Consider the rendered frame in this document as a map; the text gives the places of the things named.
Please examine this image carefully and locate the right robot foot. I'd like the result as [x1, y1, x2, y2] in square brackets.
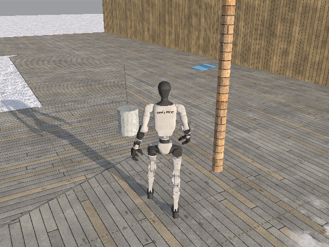
[171, 205, 179, 219]

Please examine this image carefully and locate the right robot thigh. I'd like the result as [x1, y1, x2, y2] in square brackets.
[171, 144, 182, 185]

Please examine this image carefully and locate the robot right forearm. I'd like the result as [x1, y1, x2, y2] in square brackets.
[183, 124, 191, 138]

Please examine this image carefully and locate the robot left upper arm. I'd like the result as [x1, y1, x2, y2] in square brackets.
[140, 104, 154, 133]

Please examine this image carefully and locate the left robot hand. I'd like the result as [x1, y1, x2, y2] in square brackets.
[131, 147, 143, 161]

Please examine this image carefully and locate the robot left forearm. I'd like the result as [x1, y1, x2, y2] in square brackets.
[133, 125, 144, 149]

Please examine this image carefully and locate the robot right upper arm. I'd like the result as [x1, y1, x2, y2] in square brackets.
[175, 103, 189, 131]

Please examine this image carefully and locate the right robot hand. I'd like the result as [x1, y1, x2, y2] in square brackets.
[178, 136, 190, 145]

